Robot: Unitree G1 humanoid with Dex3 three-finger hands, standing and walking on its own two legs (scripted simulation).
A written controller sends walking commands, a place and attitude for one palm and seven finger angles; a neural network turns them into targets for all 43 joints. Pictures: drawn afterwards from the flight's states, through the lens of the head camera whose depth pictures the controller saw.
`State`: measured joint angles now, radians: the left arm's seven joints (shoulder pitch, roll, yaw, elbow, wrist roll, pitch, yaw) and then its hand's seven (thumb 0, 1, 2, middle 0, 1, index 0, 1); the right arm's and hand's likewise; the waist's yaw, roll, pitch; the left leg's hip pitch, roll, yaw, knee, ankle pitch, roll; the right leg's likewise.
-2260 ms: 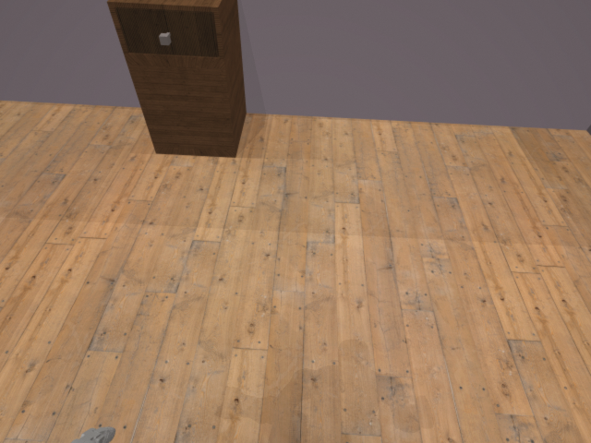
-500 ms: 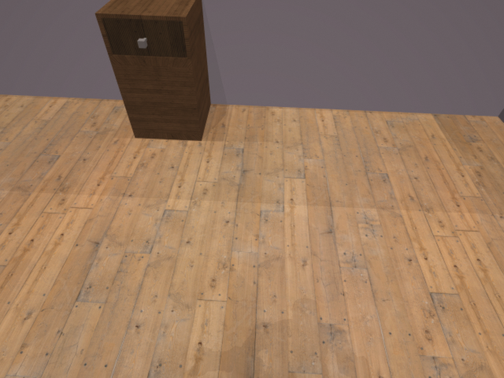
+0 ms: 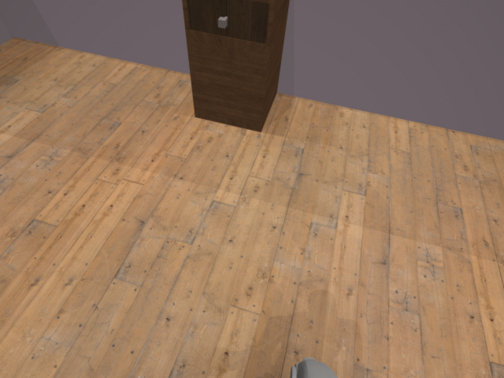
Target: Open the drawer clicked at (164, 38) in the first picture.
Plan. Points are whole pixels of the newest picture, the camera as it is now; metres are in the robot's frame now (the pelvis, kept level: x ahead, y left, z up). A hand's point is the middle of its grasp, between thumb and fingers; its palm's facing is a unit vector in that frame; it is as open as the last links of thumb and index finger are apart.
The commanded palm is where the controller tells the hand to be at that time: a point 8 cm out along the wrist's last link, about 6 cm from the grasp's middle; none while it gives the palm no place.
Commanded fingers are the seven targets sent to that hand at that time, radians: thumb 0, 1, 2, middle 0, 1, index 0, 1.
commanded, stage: walk to a spot facing it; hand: left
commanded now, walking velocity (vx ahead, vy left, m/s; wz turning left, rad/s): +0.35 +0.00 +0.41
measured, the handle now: (224, 21) +1.56 +0.17 -0.14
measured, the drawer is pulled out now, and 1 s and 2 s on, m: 0.00 0.00 0.00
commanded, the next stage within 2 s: turn to face it in 1.42 s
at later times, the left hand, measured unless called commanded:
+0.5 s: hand (163, 366) +0.17 +0.16 -0.18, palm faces +0.27 -0.94 -0.20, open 7.3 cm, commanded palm none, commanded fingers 0.00 0.90 0.90 -0.20 -0.30 -0.20 -0.30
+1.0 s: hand (139, 227) +0.46 +0.28 -0.17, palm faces +0.32 -0.94 -0.15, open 7.4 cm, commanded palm none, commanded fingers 0.00 0.90 0.90 -0.20 -0.30 -0.20 -0.30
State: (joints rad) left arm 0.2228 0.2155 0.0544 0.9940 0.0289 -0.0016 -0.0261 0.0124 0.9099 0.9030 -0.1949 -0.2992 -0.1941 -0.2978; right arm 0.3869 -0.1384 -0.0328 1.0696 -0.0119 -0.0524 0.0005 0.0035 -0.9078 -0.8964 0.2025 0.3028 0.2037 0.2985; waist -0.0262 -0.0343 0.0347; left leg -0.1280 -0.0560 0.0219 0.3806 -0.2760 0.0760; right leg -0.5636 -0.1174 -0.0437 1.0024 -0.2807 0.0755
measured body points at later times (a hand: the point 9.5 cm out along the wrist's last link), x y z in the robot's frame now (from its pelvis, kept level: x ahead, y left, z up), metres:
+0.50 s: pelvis +0.22 -0.02 -0.01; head +0.25 +0.00 +0.44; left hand +0.16 +0.21 -0.16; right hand +0.38 -0.25 -0.14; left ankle +0.28 +0.12 -0.70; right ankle +0.20 -0.16 -0.74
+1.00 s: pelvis +0.43 +0.08 +0.00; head +0.44 +0.10 +0.45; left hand +0.44 +0.33 -0.16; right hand +0.47 -0.15 -0.15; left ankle +0.34 +0.13 -0.74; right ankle +0.59 -0.03 -0.69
